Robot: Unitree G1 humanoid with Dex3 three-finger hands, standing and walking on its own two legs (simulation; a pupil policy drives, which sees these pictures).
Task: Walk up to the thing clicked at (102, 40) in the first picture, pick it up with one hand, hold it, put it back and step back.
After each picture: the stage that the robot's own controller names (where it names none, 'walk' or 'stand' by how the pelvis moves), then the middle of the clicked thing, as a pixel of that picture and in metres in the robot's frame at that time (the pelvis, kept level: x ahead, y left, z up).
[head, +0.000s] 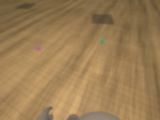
stand; (102, 41) +1.79 -0.22 -0.72
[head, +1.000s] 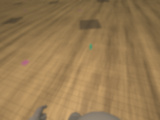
walk; (90, 46) +1.66 +0.16 -0.70
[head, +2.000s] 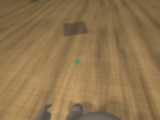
walk; (76, 61) +1.06 +0.36 -0.72
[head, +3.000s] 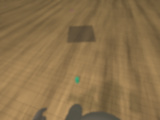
walk; (77, 80) +0.64 +0.25 -0.71
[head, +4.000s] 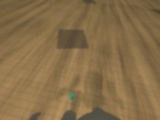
stand; (71, 96) +0.41 +0.16 -0.71
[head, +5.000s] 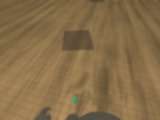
stand; (74, 100) +0.35 +0.18 -0.72
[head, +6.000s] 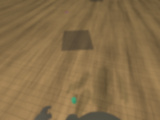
stand; (74, 100) +0.34 +0.19 -0.72
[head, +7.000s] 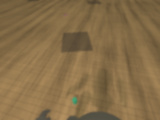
stand; (74, 100) +0.36 +0.19 -0.73
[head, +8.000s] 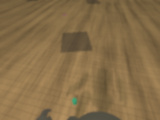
stand; (74, 101) +0.35 +0.19 -0.73
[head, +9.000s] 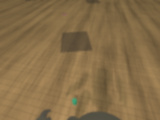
stand; (74, 101) +0.34 +0.19 -0.73
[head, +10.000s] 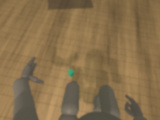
go down; (70, 73) +0.40 +0.18 -0.47
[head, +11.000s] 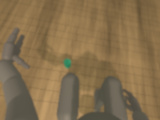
go down; (67, 63) +0.44 +0.19 -0.33
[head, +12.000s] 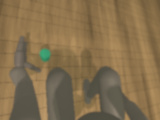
close in; (45, 55) +0.43 +0.23 -0.23
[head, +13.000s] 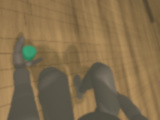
close; (29, 53) +0.42 +0.25 -0.23
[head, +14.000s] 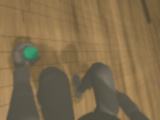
lift; (30, 54) +0.41 +0.24 -0.23
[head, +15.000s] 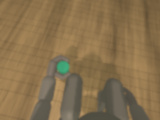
lift; (63, 68) +0.32 +0.21 -0.05
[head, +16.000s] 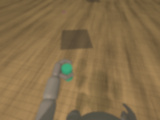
hold; (67, 72) +0.33 +0.17 +0.06
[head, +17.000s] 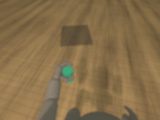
hold; (68, 74) +0.32 +0.17 +0.02
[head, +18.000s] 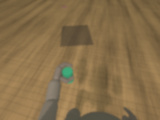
hold; (68, 75) +0.32 +0.17 +0.01
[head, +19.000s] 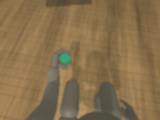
crouch; (66, 61) +0.41 +0.18 -0.07
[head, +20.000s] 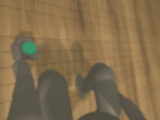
lower; (30, 50) +0.44 +0.24 -0.23
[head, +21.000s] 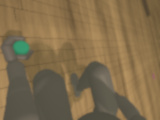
lower; (21, 50) +0.44 +0.25 -0.23
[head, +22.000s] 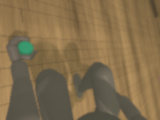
lower; (26, 50) +0.43 +0.25 -0.23
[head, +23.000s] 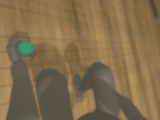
lower; (26, 50) +0.43 +0.25 -0.22
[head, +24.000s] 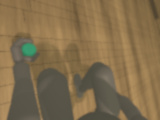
loosen; (29, 51) +0.43 +0.24 -0.23
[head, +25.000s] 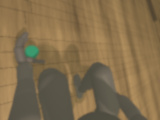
withdraw; (31, 53) +0.42 +0.23 -0.24
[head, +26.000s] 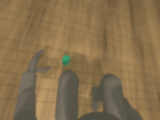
walk; (65, 60) +0.44 +0.19 -0.29
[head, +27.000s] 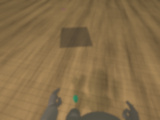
stand; (75, 98) +0.36 +0.14 -0.65
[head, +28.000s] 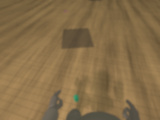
stand; (76, 98) +0.38 +0.16 -0.67
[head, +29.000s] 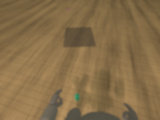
stand; (77, 97) +0.37 +0.15 -0.67
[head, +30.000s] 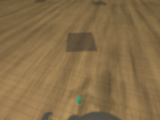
walk; (79, 100) +0.38 +0.15 -0.72
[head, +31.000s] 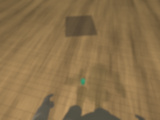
walk; (82, 81) +0.51 +0.09 -0.70
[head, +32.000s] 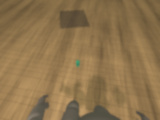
walk; (77, 63) +0.82 +0.20 -0.70
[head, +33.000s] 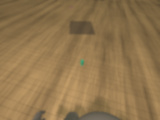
stand; (82, 62) +1.04 +0.15 -0.71
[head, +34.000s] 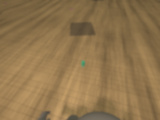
stand; (83, 63) +1.04 +0.17 -0.72
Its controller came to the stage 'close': yes
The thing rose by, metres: 0.72
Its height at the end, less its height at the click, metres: +0.00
